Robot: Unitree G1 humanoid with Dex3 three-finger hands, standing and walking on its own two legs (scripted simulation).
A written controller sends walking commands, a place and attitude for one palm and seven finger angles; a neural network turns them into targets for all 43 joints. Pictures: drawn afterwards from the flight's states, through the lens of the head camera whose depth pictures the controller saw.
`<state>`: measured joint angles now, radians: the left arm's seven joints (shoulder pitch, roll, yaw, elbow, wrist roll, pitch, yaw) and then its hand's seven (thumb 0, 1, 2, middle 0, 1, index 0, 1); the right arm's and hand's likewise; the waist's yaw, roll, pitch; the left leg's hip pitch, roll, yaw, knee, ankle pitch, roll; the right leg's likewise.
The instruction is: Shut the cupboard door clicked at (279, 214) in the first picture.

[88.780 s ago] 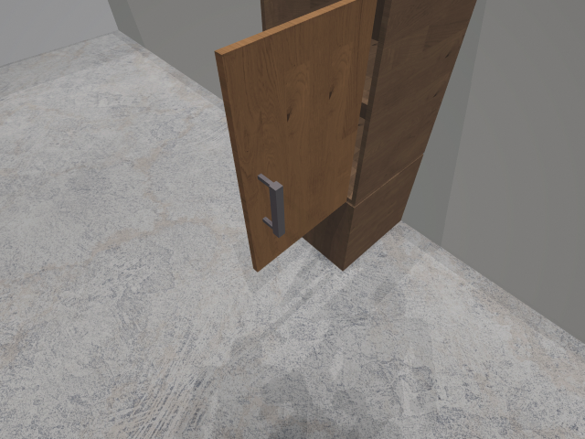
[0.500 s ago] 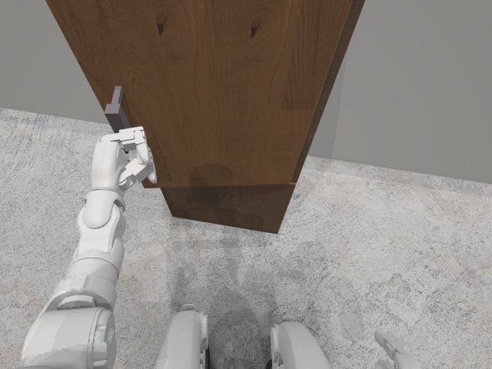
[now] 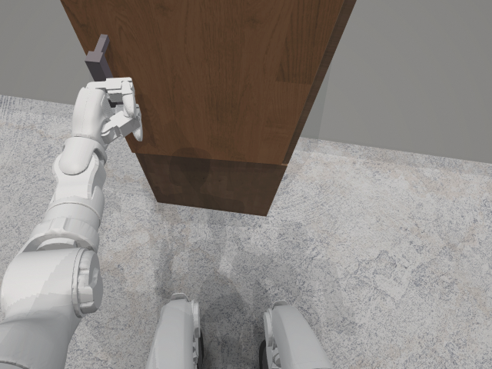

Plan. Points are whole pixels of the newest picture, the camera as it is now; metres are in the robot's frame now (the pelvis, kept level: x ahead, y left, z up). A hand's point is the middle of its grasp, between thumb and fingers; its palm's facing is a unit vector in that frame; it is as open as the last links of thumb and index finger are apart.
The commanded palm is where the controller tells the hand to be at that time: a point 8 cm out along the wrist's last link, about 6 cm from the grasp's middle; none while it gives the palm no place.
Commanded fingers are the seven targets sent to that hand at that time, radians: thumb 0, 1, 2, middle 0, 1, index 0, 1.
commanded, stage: push the door shut along its arc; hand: left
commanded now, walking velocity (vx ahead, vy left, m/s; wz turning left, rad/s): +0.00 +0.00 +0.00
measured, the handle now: (114, 86) +0.57 +0.20 +0.05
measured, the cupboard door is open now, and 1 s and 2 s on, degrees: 4 0 0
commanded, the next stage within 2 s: pull the fist back off the door in 0.40 s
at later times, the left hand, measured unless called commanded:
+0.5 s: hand (144, 109) +0.51 +0.15 +0.06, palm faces -0.20 -0.98 -0.07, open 3.1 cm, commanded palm +0.56 +0.14 +0.06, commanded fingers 0.00 0.90 0.90 -1.30 -1.50 -1.30 -1.50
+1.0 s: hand (163, 102) +0.54 +0.12 +0.05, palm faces +0.11 -0.99 -0.04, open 3.0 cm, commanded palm +0.49 +0.15 +0.06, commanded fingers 0.00 0.90 0.90 -1.30 -1.50 -1.30 -1.50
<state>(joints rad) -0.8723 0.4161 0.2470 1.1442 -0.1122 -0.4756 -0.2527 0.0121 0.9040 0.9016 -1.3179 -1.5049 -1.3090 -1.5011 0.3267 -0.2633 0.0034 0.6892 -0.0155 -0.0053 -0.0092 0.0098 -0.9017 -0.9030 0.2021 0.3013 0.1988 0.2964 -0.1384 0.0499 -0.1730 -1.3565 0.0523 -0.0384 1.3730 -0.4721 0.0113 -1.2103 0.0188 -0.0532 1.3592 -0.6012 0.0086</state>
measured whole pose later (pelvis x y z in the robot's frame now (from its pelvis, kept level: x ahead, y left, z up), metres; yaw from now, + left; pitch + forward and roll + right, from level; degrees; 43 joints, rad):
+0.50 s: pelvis -0.03 +0.00 -0.03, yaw -1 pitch +28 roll -7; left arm -1.12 0.53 0.20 1.27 -0.06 -0.37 -0.30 0.01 0.90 0.90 -1.32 -1.50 -1.29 -1.50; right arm 0.31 -0.26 0.05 0.70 -0.01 -0.08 -0.02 0.01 -0.90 -0.90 0.20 0.30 0.20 0.30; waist -0.20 0.04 -0.17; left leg -1.51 0.06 -0.07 1.47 -0.45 0.02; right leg -1.35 0.03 -0.08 1.44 -0.58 0.01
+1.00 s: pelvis +0.00 +0.00 +0.00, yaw -4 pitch +29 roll -3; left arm -0.90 0.39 0.40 1.10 -0.03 -0.41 0.04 0.00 0.89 0.90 -1.30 -1.50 -1.29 -1.50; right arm 0.44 -0.23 0.03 0.68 -0.05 0.00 0.04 0.01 -0.90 -0.90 0.20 0.30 0.20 0.30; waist -0.19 0.09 -0.16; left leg -1.40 0.07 -0.01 1.37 -0.48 0.01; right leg -1.29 0.07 0.00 1.36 -0.57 0.01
